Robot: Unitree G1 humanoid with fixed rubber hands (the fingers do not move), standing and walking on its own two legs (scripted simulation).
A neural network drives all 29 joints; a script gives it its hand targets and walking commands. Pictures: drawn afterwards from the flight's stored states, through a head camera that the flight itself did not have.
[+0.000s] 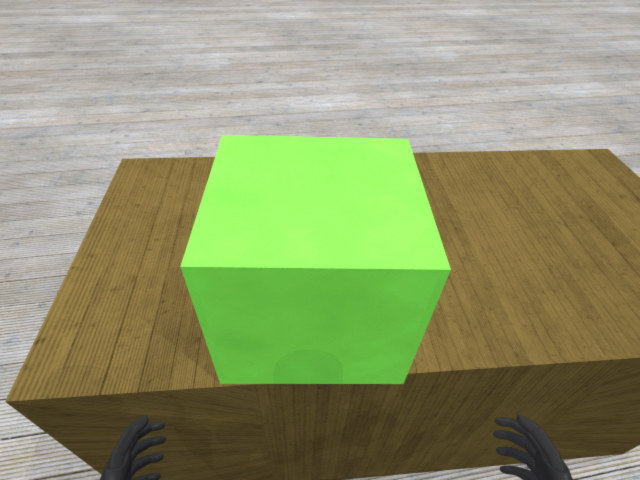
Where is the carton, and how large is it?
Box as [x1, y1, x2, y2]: [180, 135, 450, 383]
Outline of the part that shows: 222,135 180,266 220,383 403,383 450,270 408,140 387,138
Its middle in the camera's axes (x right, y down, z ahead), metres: -0.01 +0.04 +0.63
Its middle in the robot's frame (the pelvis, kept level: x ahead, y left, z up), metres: +0.45 +0.00 +0.01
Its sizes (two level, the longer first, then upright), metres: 0.297 0.275 0.288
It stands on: a pedestal, 0.64 m high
